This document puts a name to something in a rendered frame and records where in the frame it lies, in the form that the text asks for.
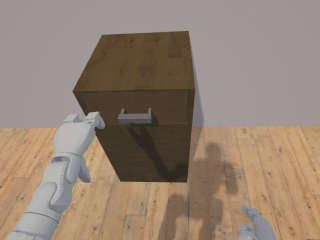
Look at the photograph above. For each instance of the left robot hand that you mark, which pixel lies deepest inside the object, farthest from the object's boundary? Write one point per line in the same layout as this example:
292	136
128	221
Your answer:
75	136

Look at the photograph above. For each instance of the handle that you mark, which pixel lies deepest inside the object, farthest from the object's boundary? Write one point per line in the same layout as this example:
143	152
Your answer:
137	118

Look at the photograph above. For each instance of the right robot hand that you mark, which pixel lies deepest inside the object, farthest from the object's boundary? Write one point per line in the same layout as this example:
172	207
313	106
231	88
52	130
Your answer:
261	228

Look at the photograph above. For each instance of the cabinet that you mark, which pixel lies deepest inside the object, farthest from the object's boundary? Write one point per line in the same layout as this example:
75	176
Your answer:
143	62

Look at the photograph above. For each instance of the robot left forearm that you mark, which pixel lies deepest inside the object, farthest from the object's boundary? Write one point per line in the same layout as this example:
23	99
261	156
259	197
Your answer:
54	195

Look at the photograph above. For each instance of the drawer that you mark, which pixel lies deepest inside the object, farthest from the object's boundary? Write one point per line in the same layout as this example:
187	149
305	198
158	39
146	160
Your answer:
167	107

